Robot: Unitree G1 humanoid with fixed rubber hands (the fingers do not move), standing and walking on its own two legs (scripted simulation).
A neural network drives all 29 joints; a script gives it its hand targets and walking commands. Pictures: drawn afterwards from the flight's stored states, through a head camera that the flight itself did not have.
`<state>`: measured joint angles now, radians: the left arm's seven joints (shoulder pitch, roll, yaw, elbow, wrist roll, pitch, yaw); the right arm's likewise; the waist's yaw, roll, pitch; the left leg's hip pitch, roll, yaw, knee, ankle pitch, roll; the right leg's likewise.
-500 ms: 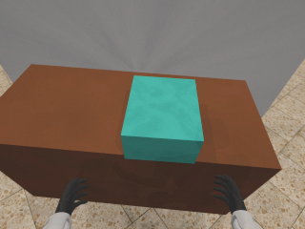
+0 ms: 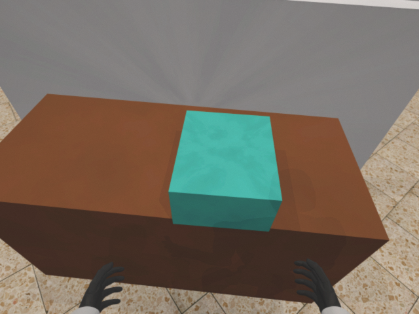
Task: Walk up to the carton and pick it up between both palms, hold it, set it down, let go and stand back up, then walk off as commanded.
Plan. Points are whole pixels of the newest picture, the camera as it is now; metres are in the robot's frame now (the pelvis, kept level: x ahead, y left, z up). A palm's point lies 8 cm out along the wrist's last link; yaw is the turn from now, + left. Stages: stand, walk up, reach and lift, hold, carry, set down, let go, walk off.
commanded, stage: set down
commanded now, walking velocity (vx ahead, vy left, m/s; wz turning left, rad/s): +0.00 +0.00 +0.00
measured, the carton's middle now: (224, 166) +0.52 -0.03 -0.07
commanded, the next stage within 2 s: let go in 0.60 s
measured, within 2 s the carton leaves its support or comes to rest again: neither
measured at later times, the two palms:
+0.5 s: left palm (90, 313) +0.15 +0.23 -0.08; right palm (329, 312) +0.16 -0.22 -0.07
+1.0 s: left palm (91, 313) +0.15 +0.23 -0.08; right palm out of the picture +0.15 -0.23 -0.07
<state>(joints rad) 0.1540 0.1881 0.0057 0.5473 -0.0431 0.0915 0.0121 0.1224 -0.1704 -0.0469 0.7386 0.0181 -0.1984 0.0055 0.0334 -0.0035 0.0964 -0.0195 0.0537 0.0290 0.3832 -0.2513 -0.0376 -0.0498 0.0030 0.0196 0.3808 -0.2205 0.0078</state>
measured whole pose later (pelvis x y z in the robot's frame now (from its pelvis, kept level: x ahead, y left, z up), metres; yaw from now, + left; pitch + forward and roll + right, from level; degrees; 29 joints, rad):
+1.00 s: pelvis +0.00 +0.01 +0.00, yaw +0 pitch -7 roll -1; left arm 0.19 0.17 0.00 0.50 0.00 0.16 0.02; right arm 0.21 -0.19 -0.08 0.66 -0.05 -0.16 0.04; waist 0.03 0.01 0.11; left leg 0.00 0.05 0.04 0.39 -0.26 -0.03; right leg -0.02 0.00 0.02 0.36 -0.21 0.02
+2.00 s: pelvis -0.05 +0.00 +0.00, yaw +1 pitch -5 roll +0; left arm 0.24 0.35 0.02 0.85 0.01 -0.03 0.00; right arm 0.21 -0.34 -0.04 0.91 -0.01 -0.02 0.02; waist 0.00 0.00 0.05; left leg -0.16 0.04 0.01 0.44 -0.20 -0.03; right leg -0.18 -0.01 0.01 0.43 -0.17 0.01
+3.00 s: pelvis -0.03 +0.00 +0.00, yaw +1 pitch -4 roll +0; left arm 0.18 0.36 0.03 0.96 -0.01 -0.03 0.01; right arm 0.16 -0.34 -0.03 1.01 0.00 -0.03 0.00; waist 0.00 0.00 0.05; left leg -0.12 0.04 0.01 0.39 -0.20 -0.03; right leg -0.15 -0.01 0.02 0.38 -0.17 0.01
